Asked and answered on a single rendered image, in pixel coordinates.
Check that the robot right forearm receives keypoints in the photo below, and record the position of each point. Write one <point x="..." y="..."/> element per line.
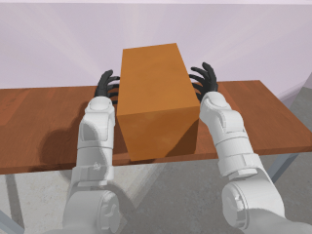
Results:
<point x="237" y="159"/>

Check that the robot left forearm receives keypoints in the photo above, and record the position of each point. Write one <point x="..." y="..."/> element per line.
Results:
<point x="95" y="144"/>

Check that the robot left upper arm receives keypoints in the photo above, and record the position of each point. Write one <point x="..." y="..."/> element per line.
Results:
<point x="90" y="212"/>

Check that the left robot hand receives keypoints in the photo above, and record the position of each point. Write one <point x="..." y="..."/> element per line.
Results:
<point x="103" y="87"/>

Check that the right robot hand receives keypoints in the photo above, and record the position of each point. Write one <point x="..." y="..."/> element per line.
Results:
<point x="208" y="82"/>

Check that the robot right upper arm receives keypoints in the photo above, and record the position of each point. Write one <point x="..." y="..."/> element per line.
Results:
<point x="255" y="207"/>

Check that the carton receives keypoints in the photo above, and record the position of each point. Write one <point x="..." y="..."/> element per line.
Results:
<point x="157" y="110"/>

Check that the table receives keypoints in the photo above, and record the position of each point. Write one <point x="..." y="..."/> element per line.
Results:
<point x="39" y="129"/>

